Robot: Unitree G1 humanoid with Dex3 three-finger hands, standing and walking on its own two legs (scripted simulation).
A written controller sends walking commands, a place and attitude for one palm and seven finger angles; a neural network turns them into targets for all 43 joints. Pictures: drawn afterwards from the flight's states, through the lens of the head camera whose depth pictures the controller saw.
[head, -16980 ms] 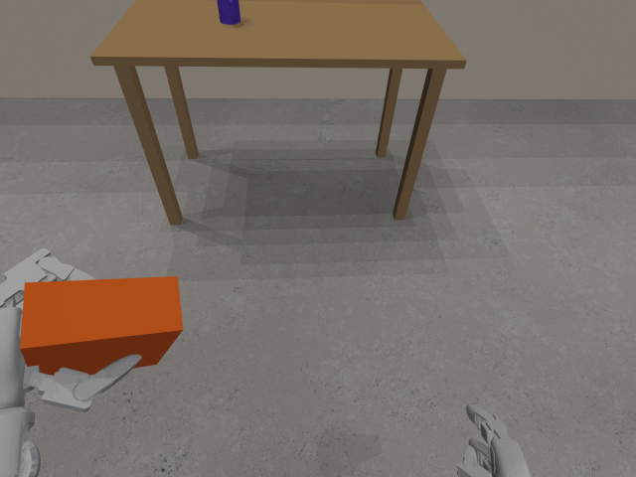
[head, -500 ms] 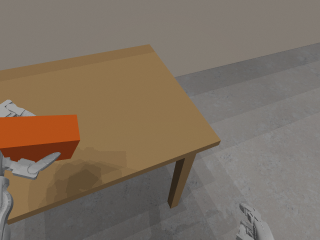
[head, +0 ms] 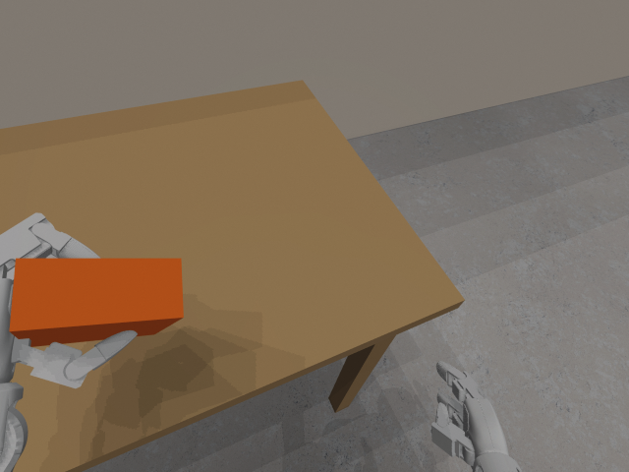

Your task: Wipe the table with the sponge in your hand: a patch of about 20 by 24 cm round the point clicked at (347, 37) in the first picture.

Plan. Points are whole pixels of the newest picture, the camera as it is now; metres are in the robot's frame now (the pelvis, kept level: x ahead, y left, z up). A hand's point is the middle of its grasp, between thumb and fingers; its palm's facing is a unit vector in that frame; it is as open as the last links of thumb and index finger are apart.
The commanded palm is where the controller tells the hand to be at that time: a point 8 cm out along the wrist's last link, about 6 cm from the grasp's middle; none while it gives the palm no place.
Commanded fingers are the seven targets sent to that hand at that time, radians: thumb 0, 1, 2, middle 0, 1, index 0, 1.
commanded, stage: come to a stop and stand still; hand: left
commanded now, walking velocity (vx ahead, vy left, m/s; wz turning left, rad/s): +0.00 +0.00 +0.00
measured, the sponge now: (122, 303) +0.23 +0.21 +0.14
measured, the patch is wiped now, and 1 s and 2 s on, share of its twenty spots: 0.00 0.00 0.00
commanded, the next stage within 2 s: look again from close up in 0.10 s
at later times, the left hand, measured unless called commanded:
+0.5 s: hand (56, 326) +0.20 +0.25 +0.15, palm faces +0.37 -0.85 -0.38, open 9.5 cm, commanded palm +0.14 +0.28 +0.18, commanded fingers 0.00 0.10 1.30 -1.20 -1.60 -1.20 -1.60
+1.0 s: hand (106, 327) +0.20 +0.21 +0.16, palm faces +0.35 -0.86 -0.38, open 9.5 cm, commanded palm +0.14 +0.24 +0.18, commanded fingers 0.00 0.10 1.30 -1.20 -1.60 -1.20 -1.60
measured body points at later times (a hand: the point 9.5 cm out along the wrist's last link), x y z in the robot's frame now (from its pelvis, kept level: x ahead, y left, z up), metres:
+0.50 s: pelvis -0.02 +0.00 +0.00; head +0.01 +0.03 +0.45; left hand +0.18 +0.29 +0.17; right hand +0.16 -0.22 -0.07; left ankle +0.00 +0.06 -0.74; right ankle -0.02 -0.14 -0.74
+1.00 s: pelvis -0.02 -0.04 +0.00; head +0.01 -0.02 +0.45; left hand +0.18 +0.25 +0.18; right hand +0.16 -0.25 -0.07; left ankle +0.00 +0.06 -0.74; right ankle -0.02 -0.14 -0.74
